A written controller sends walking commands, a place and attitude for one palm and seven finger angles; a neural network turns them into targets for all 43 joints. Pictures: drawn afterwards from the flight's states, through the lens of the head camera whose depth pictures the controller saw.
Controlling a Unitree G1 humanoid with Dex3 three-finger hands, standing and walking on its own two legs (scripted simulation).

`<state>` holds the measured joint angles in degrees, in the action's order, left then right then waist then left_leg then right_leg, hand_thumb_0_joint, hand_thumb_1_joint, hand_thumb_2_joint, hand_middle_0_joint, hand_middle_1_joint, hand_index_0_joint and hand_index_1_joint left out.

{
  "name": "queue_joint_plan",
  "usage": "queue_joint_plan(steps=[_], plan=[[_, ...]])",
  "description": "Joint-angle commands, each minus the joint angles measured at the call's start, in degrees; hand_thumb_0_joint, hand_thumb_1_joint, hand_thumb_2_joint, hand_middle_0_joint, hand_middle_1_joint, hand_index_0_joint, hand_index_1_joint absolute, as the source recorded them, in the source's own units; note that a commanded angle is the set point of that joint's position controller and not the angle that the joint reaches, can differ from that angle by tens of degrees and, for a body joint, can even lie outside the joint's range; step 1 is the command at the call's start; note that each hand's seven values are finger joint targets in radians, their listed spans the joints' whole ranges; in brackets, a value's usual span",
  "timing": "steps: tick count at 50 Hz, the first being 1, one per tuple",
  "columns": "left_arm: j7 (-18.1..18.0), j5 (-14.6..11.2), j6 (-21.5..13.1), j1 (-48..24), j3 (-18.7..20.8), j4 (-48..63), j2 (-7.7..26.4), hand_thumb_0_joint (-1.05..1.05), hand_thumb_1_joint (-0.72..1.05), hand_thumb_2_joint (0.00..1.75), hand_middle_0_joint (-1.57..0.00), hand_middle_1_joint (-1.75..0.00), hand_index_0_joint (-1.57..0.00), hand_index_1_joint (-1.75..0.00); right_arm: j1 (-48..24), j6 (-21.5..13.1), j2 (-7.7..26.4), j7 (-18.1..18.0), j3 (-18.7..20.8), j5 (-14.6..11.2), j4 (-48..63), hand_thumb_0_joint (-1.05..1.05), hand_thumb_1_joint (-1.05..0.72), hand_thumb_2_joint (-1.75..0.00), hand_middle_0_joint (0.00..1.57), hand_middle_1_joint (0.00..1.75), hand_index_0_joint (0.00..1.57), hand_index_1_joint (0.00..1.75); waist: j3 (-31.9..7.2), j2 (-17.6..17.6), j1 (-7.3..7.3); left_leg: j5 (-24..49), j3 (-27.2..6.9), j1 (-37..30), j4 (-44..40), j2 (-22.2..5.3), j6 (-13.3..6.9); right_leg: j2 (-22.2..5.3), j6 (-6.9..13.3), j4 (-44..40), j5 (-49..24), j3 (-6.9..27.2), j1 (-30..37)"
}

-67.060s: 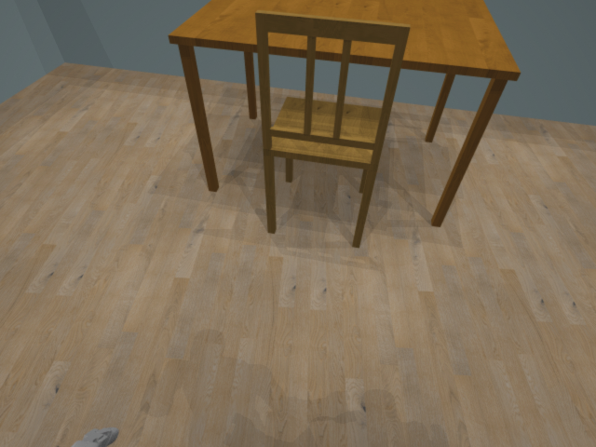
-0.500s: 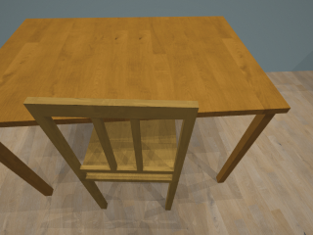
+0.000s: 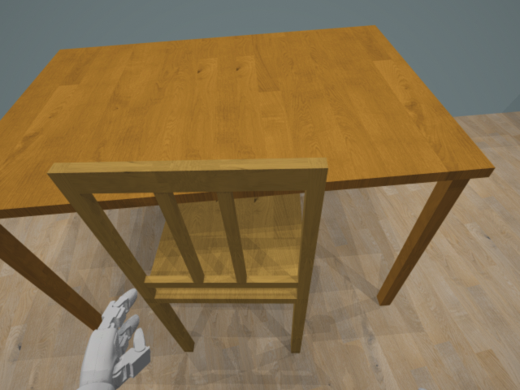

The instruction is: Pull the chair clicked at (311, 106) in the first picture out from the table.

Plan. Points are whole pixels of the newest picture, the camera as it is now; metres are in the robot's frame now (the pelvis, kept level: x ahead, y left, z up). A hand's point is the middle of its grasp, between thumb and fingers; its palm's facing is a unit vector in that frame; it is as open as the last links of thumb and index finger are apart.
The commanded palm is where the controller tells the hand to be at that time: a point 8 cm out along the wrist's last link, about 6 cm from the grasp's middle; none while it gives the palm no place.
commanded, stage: raise the hand toward the chair's back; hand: left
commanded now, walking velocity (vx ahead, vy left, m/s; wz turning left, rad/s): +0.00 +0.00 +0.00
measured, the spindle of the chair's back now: (183, 241) +0.41 +0.16 -0.05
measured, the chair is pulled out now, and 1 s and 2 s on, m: -0.09 -0.09 -0.09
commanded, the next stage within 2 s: aim the fingers beside a spindle in 1.90 s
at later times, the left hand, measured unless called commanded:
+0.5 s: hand (175, 376) +0.17 +0.13 -0.03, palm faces -0.15 -0.99 -0.05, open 11.7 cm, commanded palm +0.14 +0.21 -0.04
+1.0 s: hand (141, 356) +0.19 +0.19 -0.03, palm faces -0.01 -1.00 -0.03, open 15.8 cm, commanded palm +0.17 +0.25 -0.03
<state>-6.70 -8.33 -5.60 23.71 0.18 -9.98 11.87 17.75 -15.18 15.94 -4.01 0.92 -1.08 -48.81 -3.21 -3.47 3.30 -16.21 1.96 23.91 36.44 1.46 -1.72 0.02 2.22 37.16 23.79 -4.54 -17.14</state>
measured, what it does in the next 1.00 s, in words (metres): lowers itself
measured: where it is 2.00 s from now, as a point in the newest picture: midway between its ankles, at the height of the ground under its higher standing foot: outside the picture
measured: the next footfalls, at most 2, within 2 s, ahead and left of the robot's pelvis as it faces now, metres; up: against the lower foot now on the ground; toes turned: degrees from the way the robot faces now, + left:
none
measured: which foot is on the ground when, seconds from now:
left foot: down 0.00-1.00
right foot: down 0.00-1.00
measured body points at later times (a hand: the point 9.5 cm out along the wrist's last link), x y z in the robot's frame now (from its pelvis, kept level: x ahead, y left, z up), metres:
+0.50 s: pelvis -0.06 -0.02 -0.10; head +0.01 -0.03 +0.35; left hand +0.17 +0.18 -0.02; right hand +0.17 -0.22 -0.17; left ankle +0.03 +0.10 -0.72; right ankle -0.05 -0.09 -0.72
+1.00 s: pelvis -0.03 +0.01 -0.07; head +0.03 +0.02 +0.38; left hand +0.19 +0.24 -0.02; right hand +0.14 -0.25 -0.14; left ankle +0.03 +0.10 -0.72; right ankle -0.05 -0.09 -0.72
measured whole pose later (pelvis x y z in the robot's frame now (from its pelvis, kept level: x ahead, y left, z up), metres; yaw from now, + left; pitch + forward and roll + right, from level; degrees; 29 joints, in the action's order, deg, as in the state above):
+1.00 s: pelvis -0.03 +0.01 -0.07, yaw -2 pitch +15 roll -2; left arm 11.1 -15.5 -24.5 23.6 7.7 0.6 13.6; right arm 11.6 -11.3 13.8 -4.0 1.8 -1.8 -32.5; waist -8.2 -1.1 1.9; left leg -25.4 1.1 54.3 64.5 -1.5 -2.2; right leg 1.7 2.6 63.4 32.3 -5.7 -46.1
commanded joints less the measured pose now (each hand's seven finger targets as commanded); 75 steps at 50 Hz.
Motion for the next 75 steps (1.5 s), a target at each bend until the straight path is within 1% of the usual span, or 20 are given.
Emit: queue_joint_plan(steps=[1, 2, 5, 7, 11, 15, 18, 20, 23, 27, 32, 36, 41, 46, 49, 53, 58, 62, 69, 75], plan=[[9.3, -2.6, -13.8, 11.2, 0.0, -2.6, -6.0, 0.0, 0.64, 0.79, -0.17, -0.26, -0.17, -0.26, -8.9, -3.2, 6.1, 1.0, 3.5, 1.1, 14.5, 0.0, -0.9, -0.9, 0.2, 0.3, 0.2, 0.3, -0.3, 26.3, -3.86, 1.5, -4.1, 10.5, 7.0, -1.4, 1.0, -0.6, -2.5, 2.3, -7.5, 0.7, -19.8], [12.4, -3.4, -17.0, 17.5, 4.3, -4.1, -2.8, 0.0, 0.62, 0.78, -0.17, -0.26, -0.17, -0.26, -10.4, -2.7, 5.5, 2.0, 3.9, 0.6, 15.7, 0.0, -0.9, -0.9, 0.2, 0.3, 0.2, 0.3, -2.1, 22.2, -7.19, 2.8, -2.9, 12.6, 8.2, -0.8, 1.9, -1.2, -2.0, 4.4, -11.9, 2.6, -17.0], [21.6, -5.4, -26.3, 15.7, 10.1, -0.9, 1.7, 0.0, 0.55, 0.75, -0.16, -0.25, -0.16, -0.25, -11.8, -1.3, 5.5, 4.1, 4.8, 0.3, 20.2, 0.0, -0.9, -0.9, 0.2, 0.3, 0.2, 0.3, -10.6, 11.6, -7.87, 7.4, -1.2, 16.1, 14.3, 0.0, 2.7, -2.0, -1.4, 13.6, -26.2, 4.0, -14.2], [21.0, -3.3, -27.1, 14.5, 14.6, 0.8, 6.7, 0.0, 0.5, 0.73, -0.16, -0.24, -0.16, -0.24, -12.7, 1.0, 4.5, 4.5, 5.1, 0.2, 22.3, 0.0, -0.9, -0.9, 0.2, 0.3, 0.2, 0.3, -11.9, 0.3, -9.31, 7.8, 0.4, 16.7, 16.8, 0.2, 2.2, -2.0, -0.5, 15.8, -24.4, 4.7, -16.0], [16.9, -3.7, -30.1, -0.2, 10.9, 22.5, 5.5, 0.0, 0.41, 0.69, -0.15, -0.22, -0.15, -0.22, -12.9, 2.8, 3.0, 4.1, 4.4, 1.0, 27.8, 0.0, -0.9, -0.9, 0.2, 0.3, 0.2, 0.3, -18.0, -5.5, -5.54, 5.8, -0.5, 15.2, 22.1, -1.0, 0.2, -0.6, -0.1, 18.5, -14.1, 5.5, -23.8], [16.4, -4.6, -36.8, -9.7, 5.4, 33.1, 4.1, 0.0, 0.32, 0.65, -0.14, -0.21, -0.14, -0.21, -10.9, 1.5, 3.0, 2.5, 3.1, 1.5, 26.1, 0.0, -0.9, -0.9, 0.2, 0.3, 0.2, 0.3, -17.4, -6.0, -0.22, 2.2, -3.6, 16.5, 27.0, -2.5, -0.4, 0.6, -0.2, 18.8, -5.9, 6.7, -32.6], [21.5, -5.8, -35.8, -11.0, 0.2, 28.0, 2.3, 0.0, 0.25, 0.62, -0.13, -0.2, -0.13, -0.2, -10.4, -0.1, 4.4, 1.5, 1.9, 0.7, 24.9, 0.0, -0.9, -0.9, 0.2, 0.3, 0.2, 0.3, -13.8, -1.6, 2.89, -3.4, -4.5, 21.6, 29.6, -3.1, -0.9, 0.5, -0.9, 16.8, 0.6, 8.3, -35.2], [25.3, -6.4, -30.4, -7.5, 0.4, 19.9, 3.4, 0.0, 0.2, 0.6, -0.13, -0.19, -0.13, -0.19, -9.8, 0.0, 5.0, 0.6, 1.5, -0.3, 24.9, 0.0, -0.9, -0.9, 0.2, 0.3, 0.2, 0.3, -11.3, 3.8, 2.68, -7.9, -4.3, 27.0, 30.0, -2.9, -0.9, -0.1, -2.0, 13.3, 6.7, 10.9, -33.8], [28.0, -6.8, -19.0, -1.9, 5.0, 12.9, 6.5, 0.0, 0.13, 0.57, -0.12, -0.18, -0.12, -0.18, -11.1, 2.1, 5.4, -0.1, 1.1, -1.9, 27.0, 0.0, -0.9, -0.9, 0.2, 0.3, 0.2, 0.3, -13.8, 7.3, -1.42, -8.7, -3.5, 28.9, 27.9, -1.9, -1.0, -1.4, -3.0, 10.4, 10.8, 13.0, -26.8], [21.3, -9.4, -11.0, 1.0, 16.6, 18.8, 11.0, 0.0, 0.04, 0.53, -0.11, -0.16, -0.11, -0.16, -14.3, 4.4, 3.1, -0.9, 1.2, -1.9, 29.0, 0.0, -0.9, -0.9, 0.2, 0.3, 0.2, 0.3, -18.7, 7.1, -6.52, -5.0, -3.4, 25.4, 24.4, -1.5, -0.5, -2.0, -3.2, 10.2, 6.7, 12.2, -18.6], [12.0, -7.1, -20.2, -1.2, 15.7, 25.6, 8.2, 0.0, -0.08, 0.48, -0.1, -0.15, -0.1, -0.15, -10.3, 3.4, 1.4, -0.1, 1.8, -0.5, 25.4, 0.0, -0.9, -0.9, 0.2, 0.3, 0.2, 0.3, -17.1, 6.1, -5.0, 0.5, -3.8, 23.9, 22.9, -3.0, -0.1, -0.6, -2.4, 15.0, -6.0, 7.6, -21.5], [16.0, -4.7, -27.1, -3.7, 8.1, 19.2, 5.2, 0.0, -0.17, 0.44, -0.09, -0.13, -0.09, -0.13, -8.6, 1.5, 3.5, 0.8, 2.0, -0.1, 23.0, 0.0, -0.9, -0.9, 0.2, 0.3, 0.2, 0.3, -12.7, 3.1, -0.49, -2.5, -4.1, 24.7, 24.7, -3.0, -0.3, -0.6, -2.3, 15.7, -1.7, 7.4, -29.3], [22.9, -8.2, -24.3, -1.8, 9.8, 17.2, 8.1, 0.0, -0.29, 0.39, -0.08, -0.11, -0.08, -0.11, -7.7, 0.4, 5.8, -0.4, 2.9, -1.7, 24.3, 0.0, -0.9, -0.9, 0.2, 0.3, 0.2, 0.3, -17.1, 3.1, -1.85, -3.2, -3.8, 22.1, 23.0, -2.5, -0.7, -1.0, -2.5, 12.8, 1.3, 8.6, -25.7], [17.9, -9.4, -23.8, -1.3, 15.8, 25.6, 10.4, 0.0, -0.41, 0.34, -0.07, -0.09, -0.07, -0.09, -8.3, 0.6, 4.4, -0.3, 3.1, -1.1, 25.1, 0.0, -0.9, -0.9, 0.2, 0.3, 0.2, 0.3, -21.4, -1.6, -4.46, 4.4, -4.0, 13.9, 19.2, -2.7, -0.3, 0.5, -0.9, 15.7, -7.6, 2.7, -23.4], [15.0, -7.8, -24.6, -2.7, 13.5, 23.4, 8.0, 0.0, -0.48, 0.31, -0.06, -0.08, -0.06, -0.08, -8.5, 1.3, 4.4, 0.4, 2.7, -0.6, 24.4, 0.0, -0.9, -0.9, 0.2, 0.3, 0.2, 0.3, -16.8, -2.2, -2.93, 4.6, -5.3, 12.5, 18.7, -3.3, 0.1, 1.0, -0.6, 16.8, -6.5, 0.7, -28.0], [17.9, -5.6, -22.9, -4.1, 8.3, 16.3, 5.6, 0.0, -0.5, 0.3, -0.06, -0.08, -0.06, -0.08, -7.7, 2.5, 5.7, 1.1, 2.2, -0.4, 25.0, 0.0, -0.9, -0.9, 0.2, 0.3, 0.2, 0.3, -13.1, -0.7, -0.8, 1.5, -6.4, 13.7, 18.5, -3.6, 0.2, 1.1, -0.7, 16.8, -3.6, 0.0, -31.6], [22.8, -7.2, -19.4, -8.5, 11.2, 17.8, 10.0, 0.0, -0.5, 0.3, -0.06, -0.08, -0.06, -0.08, -7.3, 3.4, 6.9, 0.3, 1.7, -1.2, 27.3, 0.0, -0.9, -0.9, 0.2, 0.3, 0.2, 0.3, -16.5, 0.5, -1.58, -0.4, -6.7, 12.4, 17.0, -3.2, 0.0, 1.4, -0.7, 15.0, -2.8, 0.5, -28.0], [20.7, -8.4, -20.8, -10.7, 16.9, 23.6, 14.1, 0.0, -0.5, 0.3, -0.06, -0.08, -0.06, -0.08, -7.7, 3.2, 6.0, -0.1, 1.2, -0.7, 27.1, 0.0, -0.9, -0.9, 0.2, 0.3, 0.2, 0.3, -19.4, -3.6, -3.46, 3.0, -7.8, 7.8, 15.9, -3.5, 0.7, 1.7, -0.3, 15.6, -3.1, -0.1, -27.9], [22.1, -8.1, -20.1, -11.4, 13.8, 13.7, 10.3, 0.0, -0.5, 0.3, -0.06, -0.08, -0.06, -0.08, -7.4, 3.4, 6.7, 0.4, 0.8, -0.8, 25.5, 0.0, -0.9, -0.9, 0.2, 0.3, 0.2, 0.3, -13.7, -0.8, -1.19, -2.6, -8.4, 11.6, 15.3, -3.6, 0.8, 1.7, -0.6, 15.0, 0.2, -0.6, -30.7], [24.9, -9.6, -17.3, -11.0, 15.1, 17.5, 12.6, 0.0, -0.5, 0.3, -0.06, -0.08, -0.06, -0.08, -6.9, 2.4, 7.4, 0.2, 1.3, -1.5, 26.9, 0.0, -0.9, -0.9, 0.2, 0.3, 0.2, 0.3, -19.0, -1.5, -2.53, 0.4, -8.4, 8.0, 13.9, -3.5, 0.7, 1.6, -0.6, 13.4, -1.7, -0.3, -26.6]])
